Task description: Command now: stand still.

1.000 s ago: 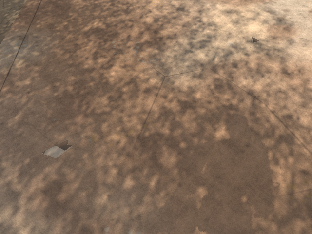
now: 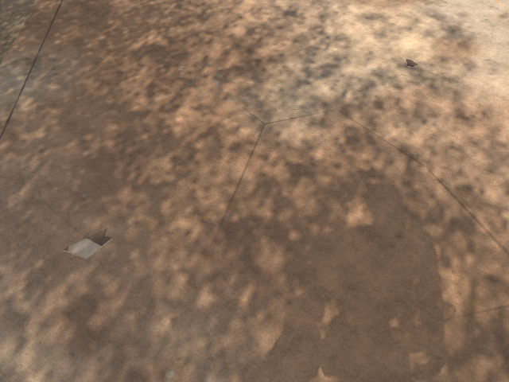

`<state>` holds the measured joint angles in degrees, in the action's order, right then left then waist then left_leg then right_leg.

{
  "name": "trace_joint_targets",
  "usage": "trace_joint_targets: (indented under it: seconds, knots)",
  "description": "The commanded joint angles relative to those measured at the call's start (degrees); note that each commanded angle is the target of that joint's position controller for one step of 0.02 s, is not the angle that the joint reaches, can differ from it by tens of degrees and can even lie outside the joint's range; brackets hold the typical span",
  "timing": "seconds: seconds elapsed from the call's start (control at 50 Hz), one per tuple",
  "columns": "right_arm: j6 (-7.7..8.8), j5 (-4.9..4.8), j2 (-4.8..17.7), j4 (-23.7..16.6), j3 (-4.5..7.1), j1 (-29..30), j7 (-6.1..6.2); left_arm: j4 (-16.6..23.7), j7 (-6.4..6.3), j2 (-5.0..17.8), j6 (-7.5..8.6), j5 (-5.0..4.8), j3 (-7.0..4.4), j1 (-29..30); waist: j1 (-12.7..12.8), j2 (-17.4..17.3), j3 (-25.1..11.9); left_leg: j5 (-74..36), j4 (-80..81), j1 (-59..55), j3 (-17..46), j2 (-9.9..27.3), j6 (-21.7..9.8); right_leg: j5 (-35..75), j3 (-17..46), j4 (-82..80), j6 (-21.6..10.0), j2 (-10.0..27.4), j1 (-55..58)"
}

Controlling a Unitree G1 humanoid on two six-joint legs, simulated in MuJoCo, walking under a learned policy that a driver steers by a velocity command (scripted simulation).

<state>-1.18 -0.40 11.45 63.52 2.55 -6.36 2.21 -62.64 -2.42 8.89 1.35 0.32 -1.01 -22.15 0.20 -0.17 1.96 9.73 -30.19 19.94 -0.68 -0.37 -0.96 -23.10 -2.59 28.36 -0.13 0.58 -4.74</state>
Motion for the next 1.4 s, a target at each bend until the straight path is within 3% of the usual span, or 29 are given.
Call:
trace_joint_targets:
  seconds: [0.02, 0.26, 0.3, 0.34, 0.36, 0.38, 0.42, 0.46, 0.5, 0.52, 0.54, 0.56, 0.58, 0.62, 0.68, 0.82, 0.94, 0.98, 1.02, 1.04, 1.06, 1.08, 1.1, 1.12, 1.14, 1.18, 1.26, 1.32, 1.4]
  knots:
    - [0.40, -0.01, 5.6, -1.8, 0.83, 0.2, 0.18, 0.2, -0.13, 4.7, 0.16, -0.01, -0.80, -6.5, 0.0, 0.7, 0.4, -9.2, 2.5, -11.3, 3.5, 2.8, -3.2, 7.7, 1.9, -7.3, -1.0, 2.1, -12.6]
    - [0.40, -0.07, 5.4, -1.5, 0.81, -0.3, 0.29, 0.4, -0.13, 4.3, 0.24, -0.03, -0.90, -7.5, -0.1, 0.8, 0.7, -9.4, 2.4, -11.3, 3.4, 2.8, -3.1, 8.0, 1.9, -7.4, -1.1, 2.0, -12.6]
    - [0.29, -0.30, 5.1, -0.8, 0.84, -1.7, 0.26, -0.2, -0.29, 4.8, 0.04, -0.37, -1.19, -8.9, 0.1, 2.2, 0.9, 6.6, 0.7, -10.1, 1.0, 0.5, -2.8, -5.8, 3.0, -9.4, -2.7, 2.3, -13.0]
    - [1.10, -0.65, 5.6, -1.8, 1.21, 0.5, -0.06, 1.3, -0.65, 7.8, 0.19, -0.97, -2.14, -8.5, 1.3, 6.0, 5.6, 19.3, -5.2, -0.7, -2.3, -2.2, -2.1, -20.1, 10.0, -13.5, -7.3, 6.9, -12.9]
    - [2.15, -1.06, 5.2, -3.2, 1.15, 3.3, -0.56, 1.7, -0.76, 9.8, 0.68, -1.37, -2.81, -8.9, 2.2, 8.7, 8.6, 16.3, -9.8, 5.4, -4.2, -2.3, -2.0, -23.3, 16.5, -17.5, -10.1, 12.2, -10.7]
    - [3.30, -1.23, 4.8, -4.4, 1.02, 5.3, -1.15, 2.1, -0.79, 11.6, 1.35, -1.59, -3.52, -7.6, 2.3, 10.3, 11.6, 12.7, -13.8, 10.7, -3.2, 0.1, -2.5, -21.4, 21.6, -19.3, -12.3, 17.2, -8.9]
    - [5.15, -1.44, 4.7, -5.6, 1.05, 6.3, -2.11, 2.2, -0.49, 10.4, 2.62, -1.32, -3.58, -8.0, 2.3, 9.3, 12.9, 15.4, -16.7, 18.2, -1.6, 3.1, -3.5, -9.0, 22.3, -17.5, -13.3, 19.7, -2.3]
    - [6.40, -2.05, 4.2, -5.7, 1.11, 4.4, -2.93, 2.6, 0.22, 9.8, 2.75, -1.84, -3.52, -7.1, 0.6, 7.9, 11.5, 15.9, -9.4, 13.8, -3.2, 2.9, -4.1, 0.3, 17.0, -13.7, -11.1, 17.3, -0.8]
    - [6.61, -1.95, 5.7, -1.0, 2.73, -8.1, -3.24, 4.0, 0.84, 10.5, 2.63, -1.63, -3.41, -3.8, -5.1, 6.7, 5.1, 5.1, -2.1, -11.4, -7.8, -3.2, -4.2, 17.3, 9.1, -4.6, -7.8, 10.9, -11.2]
    - [6.57, -1.75, 9.3, 1.2, 4.30, -17.8, -3.16, 5.1, 1.02, 10.1, 2.99, -1.55, -3.13, -1.1, -9.6, 1.5, 0.4, 5.5, 1.4, -22.6, 1.1, 1.7, -6.7, 27.2, 3.4, 10.4, -4.9, 6.4, -17.5]
    - [6.60, -1.39, 15.3, 1.5, 5.50, -26.0, -2.92, 7.7, 0.91, 6.3, 3.95, -1.55, -2.13, -1.0, -11.0, -14.5, -5.6, 14.5, 13.9, -32.7, 30.2, 17.0, -15.1, 14.0, -1.9, 34.4, -0.2, -2.2, -30.9]
    - [7.26, -0.27, 11.4, 1.7, 3.46, -24.1, -3.24, 8.9, 1.07, 5.3, 5.18, -2.28, -2.09, 1.1, -8.7, -13.6, -7.1, 14.7, 20.8, -31.6, 44.6, 23.0, -17.7, -6.0, 7.9, 46.8, -1.5, -2.9, -36.1]
    - [7.83, -0.29, 8.8, 0.0, 2.25, -18.2, -3.11, 9.7, 1.58, 6.6, 5.69, -3.68, -2.51, 2.5, -5.8, -9.2, -1.6, 15.7, 19.9, -26.8, 38.0, 23.0, -16.1, -3.5, 9.8, 51.2, -3.6, 0.6, -40.3]
    - [8.00, -0.08, 6.0, -2.2, 0.79, -11.2, -3.64, 9.6, 1.71, 7.3, 5.84, -3.12, -3.18, 3.9, -2.3, -2.3, 2.5, 10.9, 21.0, -18.9, 22.5, 17.6, -11.5, 6.7, 7.6, 46.0, -5.5, 6.0, -39.2]
    - [7.55, 0.48, 5.2, -2.1, -0.05, -12.4, -3.19, 9.1, 1.86, 7.6, 4.19, -2.26, -4.21, 3.2, -0.5, -3.6, 2.8, -0.3, 23.0, -13.8, 10.8, 12.2, -9.3, 12.0, 5.0, 39.0, -4.3, 8.2, -33.8]
    - [6.68, 0.49, 9.1, -3.0, 0.37, -17.1, -1.11, 15.5, 2.69, 5.8, 3.92, -1.69, -3.07, 20.3, -3.3, -2.9, 5.3, -8.0, 25.6, -14.7, 4.9, 12.1, -10.2, 24.2, 1.9, 15.2, -0.1, 6.9, -37.8]
    - [5.84, -0.66, 9.8, -2.4, 1.29, -20.8, -0.99, 18.7, 4.90, 7.2, 4.76, -2.18, -2.50, 27.6, -3.7, -3.8, 6.4, -11.6, 21.9, -22.9, 2.6, 15.5, -9.0, 23.1, 1.1, 4.2, -2.9, 4.4, -35.0]
    - [5.45, -0.46, 11.2, -3.0, 1.83, -19.2, -1.02, 18.4, 5.22, 9.7, 4.99, -2.17, -3.49, 23.5, -0.3, -5.7, 2.7, -26.9, 15.8, -25.3, 1.6, 16.0, -7.7, 19.6, -0.3, 3.1, -5.0, 1.8, -27.0]
    - [4.71, 0.11, 10.7, -3.8, 1.56, -17.4, -1.11, 13.4, 4.72, 14.5, 4.75, -2.24, -6.08, 6.0, 8.6, -6.3, -8.2, -39.5, -5.6, -19.4, -2.2, 11.8, -4.7, 18.2, -2.0, 4.0, -8.1, -1.4, -3.1]
    - [4.77, 0.67, 7.3, -5.3, 0.41, -19.8, -1.31, 11.2, 4.12, 19.4, 4.54, -1.16, -7.32, -3.5, 9.6, 2.7, -16.9, -21.2, -26.5, -2.6, -4.3, 6.9, -2.4, 12.7, 15.0, 3.6, -12.8, 11.1, 16.6]
    - [6.38, -0.06, -0.5, -5.2, -1.75, -26.1, -1.95, 10.2, 4.74, 21.2, 4.69, -0.57, -7.15, -5.5, 5.3, 16.9, -26.2, 21.4, -43.5, 13.0, 2.8, -3.4, -0.5, -0.7, 44.9, -8.2, -20.3, 22.4, 28.7]
    - [7.95, -1.85, 5.9, -6.0, -0.18, -20.1, -2.26, 10.6, 4.80, 15.7, 5.00, -0.88, -5.56, -2.7, 6.5, 12.1, -21.4, 21.5, -49.9, 19.3, 8.9, -0.6, -1.8, -3.1, 45.9, -12.6, -17.2, 20.6, 25.6]
    - [8.79, -2.80, 8.7, -8.1, 0.50, -14.3, -2.27, 11.3, 4.61, 13.4, 5.23, -1.14, -4.80, 2.7, 5.4, 9.3, -12.7, 16.8, -50.4, 22.7, 6.7, 2.3, -2.8, 2.4, 36.1, -12.7, -14.6, 19.1, 17.4]
    - [9.11, -2.25, 9.1, -8.8, 0.63, -11.5, -1.71, 12.5, 4.59, 12.1, 5.44, -0.81, -4.22, 8.0, 3.4, 3.2, -9.2, 11.0, -47.3, 20.1, 5.7, 5.5, -3.2, 9.9, 28.8, -13.7, -13.5, 17.5, 8.1]
    - [8.64, -1.29, 8.8, -8.7, 1.21, -10.8, -1.30, 12.7, 4.81, 10.5, 5.70, -0.17, -3.82, 10.8, 1.3, 1.8, -6.4, 7.7, -44.0, 16.7, 5.4, 7.7, -3.2, 15.8, 23.1, -15.1, -12.8, 15.4, 0.4]
    - [6.84, -1.10, 6.6, -8.0, 1.34, -13.9, -1.27, 11.7, 5.06, 8.6, 6.00, 0.33, -3.27, 11.3, -1.5, 3.8, -5.4, 5.6, -40.2, 11.8, 5.8, 9.6, -3.4, 17.4, 17.7, -18.2, -13.0, 13.0, -5.6]
    - [5.43, -0.38, 6.7, -10.4, 1.75, -7.6, -1.03, 9.9, 3.58, 11.5, 6.03, -0.01, -3.75, 7.4, -1.4, 2.6, -0.4, -1.0, -30.1, 18.3, 4.6, 10.7, -1.4, 19.1, 12.7, -22.6, -14.1, 12.4, -7.4]
    - [5.77, 0.12, 6.6, -12.3, 1.91, -1.6, -1.41, 9.2, 2.54, 12.1, 5.39, -0.26, -3.76, 4.4, 0.0, 2.6, 0.8, -10.2, -19.7, 22.2, 3.9, 10.0, 0.0, 20.9, 9.8, -23.1, -13.0, 11.4, -4.5]
    - [6.41, -0.29, 5.3, -14.3, 1.25, 6.4, -2.25, 8.1, 2.02, 12.8, 5.02, -0.89, -3.79, 0.6, 2.7, 2.9, 2.1, -17.7, -7.3, 19.4, 0.9, 7.2, 0.2, 21.3, 5.8, -23.2, -11.3, 10.0, -2.4]
